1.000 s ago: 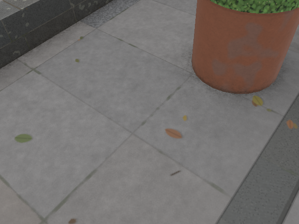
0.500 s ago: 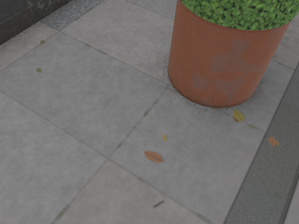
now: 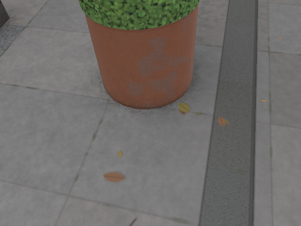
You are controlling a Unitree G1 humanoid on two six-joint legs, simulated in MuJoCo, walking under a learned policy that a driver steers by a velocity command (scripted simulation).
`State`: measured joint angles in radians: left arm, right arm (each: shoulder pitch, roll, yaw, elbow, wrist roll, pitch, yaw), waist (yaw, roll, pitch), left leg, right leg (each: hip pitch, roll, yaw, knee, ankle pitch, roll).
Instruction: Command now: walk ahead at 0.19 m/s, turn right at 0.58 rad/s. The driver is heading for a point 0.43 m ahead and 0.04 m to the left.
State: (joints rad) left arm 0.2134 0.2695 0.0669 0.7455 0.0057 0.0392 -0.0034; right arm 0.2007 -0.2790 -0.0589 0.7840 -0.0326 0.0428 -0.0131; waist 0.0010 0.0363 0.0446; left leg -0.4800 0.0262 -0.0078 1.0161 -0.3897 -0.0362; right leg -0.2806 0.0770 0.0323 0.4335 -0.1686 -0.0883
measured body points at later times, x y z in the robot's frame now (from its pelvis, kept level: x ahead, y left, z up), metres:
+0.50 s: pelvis +0.11 +0.02 +0.01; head +0.12 +0.04 +0.46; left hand +0.29 +0.25 -0.12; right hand +0.06 -0.24 -0.11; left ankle +0.06 +0.13 -0.74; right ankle +0.15 -0.13 -0.68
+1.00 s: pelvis +0.30 -0.06 +0.01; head +0.33 -0.08 +0.45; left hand +0.35 +0.18 -0.13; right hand +0.37 -0.32 -0.14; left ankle +0.38 +0.05 -0.70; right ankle +0.28 -0.14 -0.74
